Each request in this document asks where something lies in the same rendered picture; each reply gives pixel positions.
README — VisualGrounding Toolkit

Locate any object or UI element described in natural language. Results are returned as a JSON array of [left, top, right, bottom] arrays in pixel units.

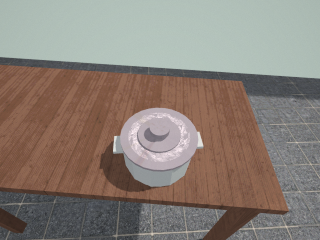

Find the lid
[[120, 107, 199, 172]]

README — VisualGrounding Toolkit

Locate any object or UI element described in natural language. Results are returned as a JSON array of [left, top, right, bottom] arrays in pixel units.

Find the table
[[0, 65, 289, 240]]

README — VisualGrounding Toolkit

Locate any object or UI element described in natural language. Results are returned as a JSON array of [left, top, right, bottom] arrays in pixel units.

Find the pot
[[113, 131, 204, 187]]

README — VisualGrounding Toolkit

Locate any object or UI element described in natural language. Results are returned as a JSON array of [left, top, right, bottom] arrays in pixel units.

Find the knob
[[149, 120, 170, 140]]

